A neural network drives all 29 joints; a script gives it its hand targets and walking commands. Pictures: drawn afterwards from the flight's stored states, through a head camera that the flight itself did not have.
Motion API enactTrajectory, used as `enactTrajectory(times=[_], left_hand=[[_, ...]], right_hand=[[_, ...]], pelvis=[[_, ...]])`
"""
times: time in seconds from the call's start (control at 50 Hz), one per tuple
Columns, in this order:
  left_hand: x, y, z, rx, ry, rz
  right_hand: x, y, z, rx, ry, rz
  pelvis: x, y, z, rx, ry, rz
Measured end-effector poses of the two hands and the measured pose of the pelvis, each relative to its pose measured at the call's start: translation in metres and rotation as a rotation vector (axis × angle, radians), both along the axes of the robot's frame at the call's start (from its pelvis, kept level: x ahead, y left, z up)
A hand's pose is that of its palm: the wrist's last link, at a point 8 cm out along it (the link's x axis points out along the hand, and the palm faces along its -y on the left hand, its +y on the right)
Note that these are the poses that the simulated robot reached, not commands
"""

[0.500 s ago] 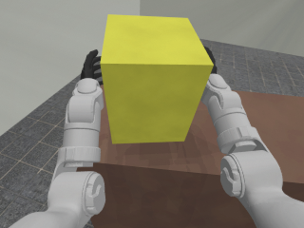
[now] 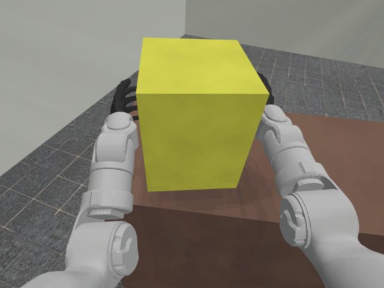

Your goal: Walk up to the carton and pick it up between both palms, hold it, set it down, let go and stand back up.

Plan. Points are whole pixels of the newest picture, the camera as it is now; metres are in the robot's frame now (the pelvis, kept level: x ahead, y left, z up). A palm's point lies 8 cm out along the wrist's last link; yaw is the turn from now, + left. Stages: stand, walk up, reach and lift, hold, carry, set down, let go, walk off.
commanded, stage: set down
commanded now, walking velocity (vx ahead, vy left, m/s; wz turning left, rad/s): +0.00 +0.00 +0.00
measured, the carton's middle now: (192, 116) +0.42 +0.01 +0.18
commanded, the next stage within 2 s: none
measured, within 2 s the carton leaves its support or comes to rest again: rests again in 1.62 s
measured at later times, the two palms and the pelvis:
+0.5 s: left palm (130, 129) +0.40 +0.14 +0.16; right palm (262, 118) +0.44 -0.15 +0.18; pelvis +0.00 -0.01 +0.00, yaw -1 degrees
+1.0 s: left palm (134, 137) +0.40 +0.13 +0.13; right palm (257, 125) +0.45 -0.15 +0.14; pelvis +0.01 -0.02 +0.00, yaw -2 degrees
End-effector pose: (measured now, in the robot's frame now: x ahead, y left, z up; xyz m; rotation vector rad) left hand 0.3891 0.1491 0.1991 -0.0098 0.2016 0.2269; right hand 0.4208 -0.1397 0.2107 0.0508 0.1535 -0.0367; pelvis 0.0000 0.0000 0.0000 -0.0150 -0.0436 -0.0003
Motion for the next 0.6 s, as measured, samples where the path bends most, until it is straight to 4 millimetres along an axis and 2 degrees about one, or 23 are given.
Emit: enactTrajectory(times=[0.2, 0.6], left_hand=[[0.003, -0.005, -0.01, -0.007, 0.018, 0.015], [0.008, -0.012, -0.039, -0.02, 0.048, 0.048]], right_hand=[[0.007, -0.004, -0.008, -0.005, 0.017, 0.018], [0.019, -0.012, -0.04, -0.019, 0.048, 0.056]], pelvis=[[-0.002, -0.005, 0.0, 0.005, 0.032, -0.003], [0.001, -0.011, 0.0, 0.011, 0.094, -0.021]])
